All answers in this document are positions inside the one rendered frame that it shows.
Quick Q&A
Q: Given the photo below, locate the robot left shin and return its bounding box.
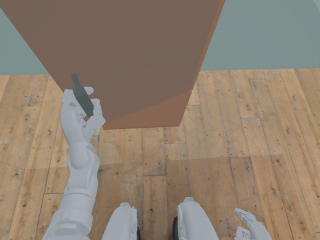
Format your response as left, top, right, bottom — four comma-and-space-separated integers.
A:
119, 202, 137, 240

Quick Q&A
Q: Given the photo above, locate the left robot forearm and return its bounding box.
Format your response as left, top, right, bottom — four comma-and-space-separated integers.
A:
42, 141, 100, 240

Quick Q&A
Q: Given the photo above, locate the right robot hand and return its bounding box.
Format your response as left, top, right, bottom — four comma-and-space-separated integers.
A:
234, 208, 272, 240

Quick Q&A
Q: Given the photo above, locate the left robot hand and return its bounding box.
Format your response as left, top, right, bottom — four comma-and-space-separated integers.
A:
59, 86, 106, 146

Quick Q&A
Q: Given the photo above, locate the cupboard door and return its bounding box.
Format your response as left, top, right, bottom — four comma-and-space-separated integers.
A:
0, 0, 220, 124

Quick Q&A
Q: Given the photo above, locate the handle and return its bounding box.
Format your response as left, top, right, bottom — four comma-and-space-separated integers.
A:
71, 73, 94, 118

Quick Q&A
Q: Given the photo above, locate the robot right thigh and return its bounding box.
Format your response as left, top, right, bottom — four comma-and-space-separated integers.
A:
177, 201, 219, 240

